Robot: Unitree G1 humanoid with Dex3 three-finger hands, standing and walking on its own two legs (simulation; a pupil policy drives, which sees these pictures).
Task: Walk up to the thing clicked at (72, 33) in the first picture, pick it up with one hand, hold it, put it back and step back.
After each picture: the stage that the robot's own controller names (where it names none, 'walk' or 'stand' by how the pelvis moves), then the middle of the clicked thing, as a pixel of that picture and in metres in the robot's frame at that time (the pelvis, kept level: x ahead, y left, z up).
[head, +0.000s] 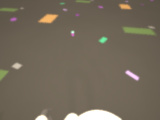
stand; (72, 33) +2.13 +0.59 -0.72
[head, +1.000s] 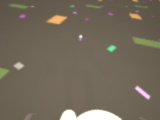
walk; (80, 38) +2.02 +0.29 -0.69
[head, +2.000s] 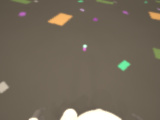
walk; (84, 47) +1.43 +0.11 -0.71
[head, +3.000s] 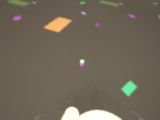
walk; (81, 63) +0.97 +0.13 -0.71
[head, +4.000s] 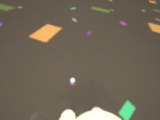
walk; (72, 81) +0.62 +0.17 -0.71
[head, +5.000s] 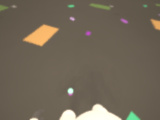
stand; (70, 92) +0.43 +0.18 -0.72
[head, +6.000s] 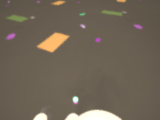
stand; (75, 100) +0.37 +0.17 -0.72
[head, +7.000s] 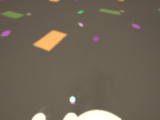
stand; (72, 100) +0.35 +0.19 -0.72
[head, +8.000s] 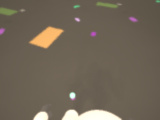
stand; (72, 96) +0.36 +0.20 -0.72
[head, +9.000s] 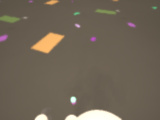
stand; (73, 100) +0.36 +0.19 -0.73
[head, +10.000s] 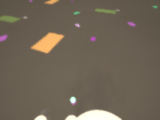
stand; (73, 100) +0.35 +0.20 -0.73
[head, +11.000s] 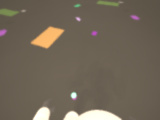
go down; (74, 96) +0.36 +0.19 -0.72
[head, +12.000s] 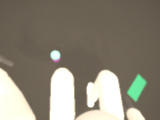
go down; (55, 56) +0.43 +0.23 -0.29
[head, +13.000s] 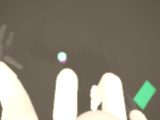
close in; (62, 58) +0.43 +0.22 -0.29
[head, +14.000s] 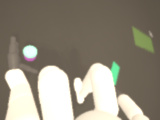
close in; (30, 54) +0.42 +0.26 -0.22
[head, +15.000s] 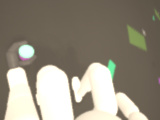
close; (26, 53) +0.41 +0.27 -0.22
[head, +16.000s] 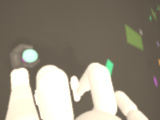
lift; (29, 57) +0.39 +0.25 -0.23
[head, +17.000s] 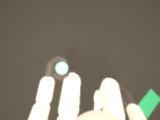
lift; (62, 70) +0.31 +0.21 -0.06
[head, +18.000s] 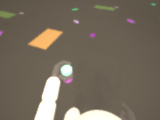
hold; (67, 74) +0.32 +0.17 +0.04
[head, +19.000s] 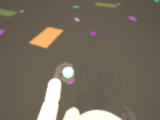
hold; (68, 75) +0.32 +0.16 +0.01
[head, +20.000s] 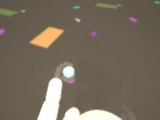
crouch; (69, 75) +0.32 +0.16 +0.02
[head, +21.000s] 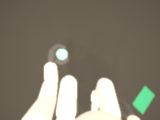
crouch; (62, 57) +0.43 +0.19 -0.08
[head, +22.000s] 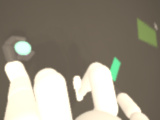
lower; (24, 50) +0.42 +0.27 -0.23
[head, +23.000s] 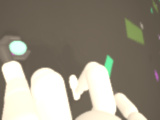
lower; (18, 50) +0.43 +0.28 -0.23
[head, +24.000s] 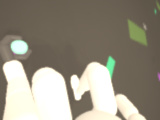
lower; (20, 49) +0.43 +0.28 -0.23
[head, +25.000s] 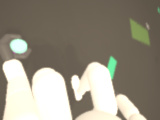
lower; (19, 48) +0.43 +0.29 -0.22
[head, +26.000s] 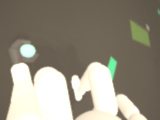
loosen; (28, 53) +0.42 +0.25 -0.23
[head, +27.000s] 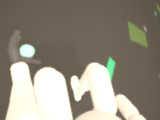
withdraw; (27, 53) +0.42 +0.26 -0.23
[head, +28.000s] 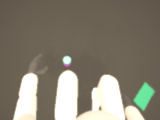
walk; (67, 61) +0.45 +0.20 -0.32
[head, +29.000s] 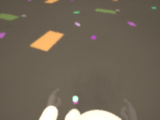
stand; (75, 100) +0.37 +0.14 -0.66
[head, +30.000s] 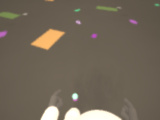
stand; (75, 97) +0.38 +0.16 -0.67
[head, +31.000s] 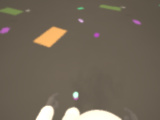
stand; (75, 95) +0.38 +0.15 -0.68
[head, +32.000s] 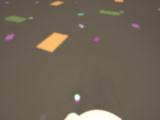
walk; (77, 98) +0.40 +0.15 -0.72
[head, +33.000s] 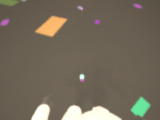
walk; (81, 78) +0.57 +0.11 -0.70
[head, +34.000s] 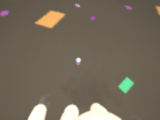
walk; (78, 61) +0.89 +0.17 -0.71
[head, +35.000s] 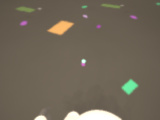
stand; (83, 62) +1.03 +0.15 -0.71
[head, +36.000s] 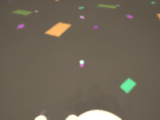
stand; (81, 63) +1.03 +0.18 -0.73
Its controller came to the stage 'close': yes
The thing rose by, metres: 0.72
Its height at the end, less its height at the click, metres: +0.00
